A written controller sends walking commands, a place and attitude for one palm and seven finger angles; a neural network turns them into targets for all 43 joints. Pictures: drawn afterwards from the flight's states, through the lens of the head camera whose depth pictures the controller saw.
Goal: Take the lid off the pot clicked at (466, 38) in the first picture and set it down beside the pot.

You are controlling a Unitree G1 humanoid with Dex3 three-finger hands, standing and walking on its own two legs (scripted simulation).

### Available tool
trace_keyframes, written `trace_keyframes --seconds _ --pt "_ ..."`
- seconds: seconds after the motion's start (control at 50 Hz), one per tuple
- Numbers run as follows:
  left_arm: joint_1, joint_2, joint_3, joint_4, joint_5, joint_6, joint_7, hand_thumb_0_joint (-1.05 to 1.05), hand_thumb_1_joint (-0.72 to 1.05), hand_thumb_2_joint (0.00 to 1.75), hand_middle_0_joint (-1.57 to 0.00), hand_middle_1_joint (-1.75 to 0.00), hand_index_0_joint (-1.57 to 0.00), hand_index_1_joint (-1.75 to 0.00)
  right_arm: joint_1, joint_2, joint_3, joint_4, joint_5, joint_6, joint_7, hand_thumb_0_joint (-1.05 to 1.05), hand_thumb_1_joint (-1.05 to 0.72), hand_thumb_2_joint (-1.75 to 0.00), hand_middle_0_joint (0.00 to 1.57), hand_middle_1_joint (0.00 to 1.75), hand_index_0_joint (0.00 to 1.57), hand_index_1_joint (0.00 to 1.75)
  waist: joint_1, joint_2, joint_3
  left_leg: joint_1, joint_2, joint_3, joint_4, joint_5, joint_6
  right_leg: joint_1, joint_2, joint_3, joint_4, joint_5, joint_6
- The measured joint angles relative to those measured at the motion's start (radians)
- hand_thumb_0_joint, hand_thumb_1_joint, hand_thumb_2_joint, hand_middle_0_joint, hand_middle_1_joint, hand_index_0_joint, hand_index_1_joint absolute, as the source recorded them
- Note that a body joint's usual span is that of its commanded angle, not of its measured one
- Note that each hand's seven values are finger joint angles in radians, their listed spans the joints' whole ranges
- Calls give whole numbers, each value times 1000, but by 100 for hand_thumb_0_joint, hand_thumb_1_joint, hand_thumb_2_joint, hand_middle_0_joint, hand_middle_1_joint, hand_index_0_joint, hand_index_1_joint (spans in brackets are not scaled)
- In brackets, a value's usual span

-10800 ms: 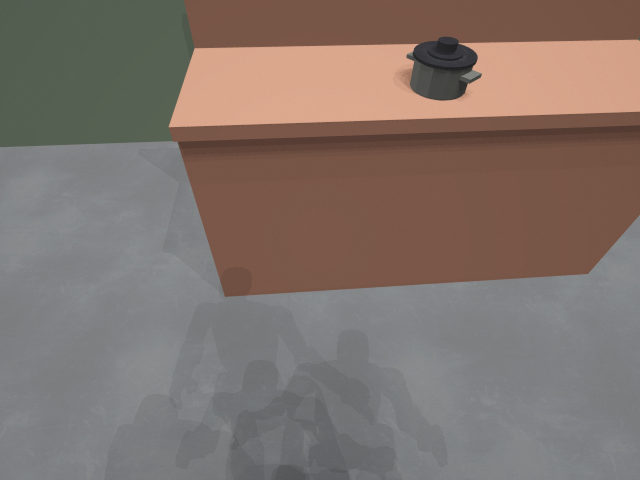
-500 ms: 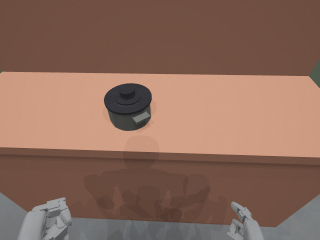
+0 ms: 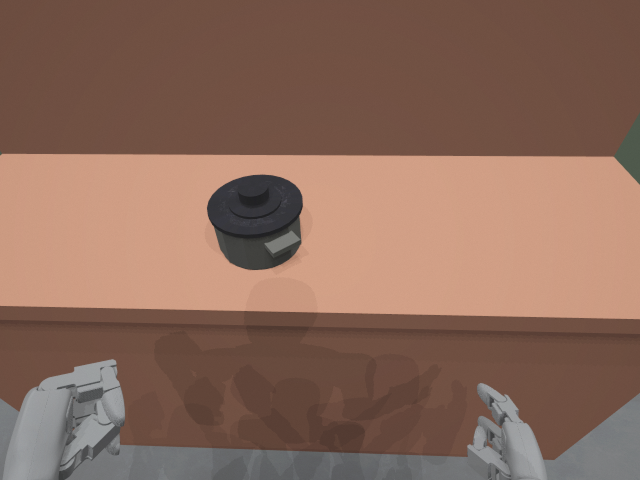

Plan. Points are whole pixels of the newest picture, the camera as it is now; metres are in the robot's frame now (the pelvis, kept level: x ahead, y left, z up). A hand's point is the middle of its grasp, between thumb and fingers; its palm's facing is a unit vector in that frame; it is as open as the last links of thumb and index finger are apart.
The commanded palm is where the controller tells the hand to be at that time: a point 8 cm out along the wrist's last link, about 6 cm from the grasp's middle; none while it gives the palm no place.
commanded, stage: raise the hand higher, near the body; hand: left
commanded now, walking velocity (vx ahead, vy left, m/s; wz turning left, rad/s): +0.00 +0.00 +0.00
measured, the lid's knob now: (253, 191) +0.52 +0.18 +0.09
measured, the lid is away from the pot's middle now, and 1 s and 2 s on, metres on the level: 0.00 0.00 0.00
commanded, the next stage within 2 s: reach forward and open the fingers in 0.24 s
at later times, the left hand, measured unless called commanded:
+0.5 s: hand (108, 378) +0.18 +0.24 +0.11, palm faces +0.17 -0.41 -0.90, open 3.0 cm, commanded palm +0.14 +0.26 +0.15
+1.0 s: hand (108, 339) +0.21 +0.25 +0.12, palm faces -0.14 -0.08 -0.99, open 6.0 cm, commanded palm +0.20 +0.25 +0.19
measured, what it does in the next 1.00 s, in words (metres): stands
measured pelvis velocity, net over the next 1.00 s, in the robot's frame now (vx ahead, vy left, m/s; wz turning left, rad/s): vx -0.03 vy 0.00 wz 0.02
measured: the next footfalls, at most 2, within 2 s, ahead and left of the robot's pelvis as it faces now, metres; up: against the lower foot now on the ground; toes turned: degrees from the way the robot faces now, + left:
none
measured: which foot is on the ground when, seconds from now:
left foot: down 0.00-1.00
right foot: down 0.00-1.00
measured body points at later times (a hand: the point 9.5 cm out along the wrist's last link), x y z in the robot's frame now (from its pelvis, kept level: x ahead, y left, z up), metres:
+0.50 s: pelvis -0.01 +0.00 +0.00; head -0.01 -0.04 +0.44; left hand +0.16 +0.26 +0.16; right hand +0.19 -0.22 -0.09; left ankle +0.00 +0.09 -0.74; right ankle -0.01 -0.11 -0.74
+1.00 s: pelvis -0.03 +0.00 +0.00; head -0.03 -0.06 +0.45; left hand +0.21 +0.26 +0.18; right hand +0.20 -0.22 -0.09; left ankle +0.00 +0.09 -0.74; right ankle -0.01 -0.11 -0.74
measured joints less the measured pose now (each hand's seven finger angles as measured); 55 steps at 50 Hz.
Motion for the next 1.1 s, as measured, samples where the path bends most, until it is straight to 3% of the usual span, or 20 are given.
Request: trace_keyframes --seconds 0.14,0.36,0.4,0.5,0.56,0.62,0.66,0.74,0.82,0.88,0.96,1.04,1.1 --pt "-34 5 8 -39 -5 7 -1 2 90 90 -130 -150 -130 -149 -2 12 23 -11 -4 3 9 1 -90 -90 20 30 20 29 11 8 6 3 -1 -4 0 1 0 6 -1 -4 -3 1 1" --pt "-86 22 43 -80 -18 0 5 2 90 90 -130 -150 -130 -149 19 7 35 6 -5 16 10 1 -90 -90 20 30 21 30 8 15 18 4 3 -3 -4 5 -1 9 3 -3 -13 10 -1" --pt "-95 65 27 -116 181 49 30 1 89 90 -130 -150 -130 -149 26 -8 38 -8 -13 47 17 1 -90 -90 20 30 20 30 16 15 -3 -25 2 3 10 2 -1 -27 2 2 11 3 -2" --pt "-134 178 -32 -153 543 178 35 1 84 92 -128 -143 -128 -143 -16 -48 29 -39 -10 159 42 1 -90 -90 20 30 20 30 22 40 -7 -91 3 23 42 -2 0 -110 0 21 66 -6 -3" --pt "-151 255 -58 -137 690 236 -5 1 77 95 -126 -136 -125 -136 -43 -67 24 -49 1 218 47 1 -90 -90 20 30 20 29 25 62 -10 -108 5 34 46 0 1 -132 2 31 76 -3 -3" --pt "-202 303 -81 -88 767 261 -64 1 70 100 -123 -128 -123 -127 -59 -80 17 -39 16 242 46 1 -90 -90 20 30 20 29 22 84 -22 -109 1 27 40 6 3 -131 -1 24 70 -2 -1" --pt "-241 314 -93 -47 778 269 -114 1 64 103 -121 -122 -121 -121 -68 -85 14 -31 25 245 44 1 -90 -90 20 30 20 29 16 96 -28 -104 -2 20 34 11 3 -123 -4 17 65 0 0" --pt "-318 321 -117 9 757 265 -224 0 52 111 -117 -109 -117 -108 -76 -88 14 -26 33 231 38 1 -90 -90 20 30 20 29 7 105 -27 -87 -8 4 18 22 4 -102 -10 2 51 4 1" --pt "-391 357 -131 26 762 214 -303 0 40 117 -113 -95 -113 -94 -78 -85 21 -23 29 209 31 1 -90 -90 20 30 20 29 8 97 -21 -75 -9 -8 6 33 2 -84 -11 -10 36 12 -1" --pt "-446 380 -115 49 766 184 -319 0 31 122 -109 -84 -109 -84 -80 -80 24 -28 31 205 34 1 -90 -90 20 30 20 29 7 91 -9 -68 -7 -12 -1 41 -1 -74 -8 -14 23 22 -5" --pt "-515 364 -98 96 756 191 -327 0 19 127 -105 -70 -105 -70 -79 -81 26 -38 37 205 48 1 -90 -90 20 30 20 29 5 88 9 -71 -5 -14 -10 54 -3 -75 -6 -17 10 37 -6" --pt "-549 343 -131 85 767 195 -337 0 8 131 -100 -56 -100 -56 -70 -85 23 -36 35 196 55 1 -90 -90 20 30 20 29 6 89 17 -74 -8 -13 -16 64 0 -78 -9 -15 5 47 -4" --pt "-593 361 -159 103 787 175 -338 0 -1 134 -96 -45 -96 -45 -66 -82 27 -19 34 196 49 1 -90 -90 20 30 20 29 8 88 15 -72 -10 -12 -18 67 2 -78 -11 -14 8 47 -2"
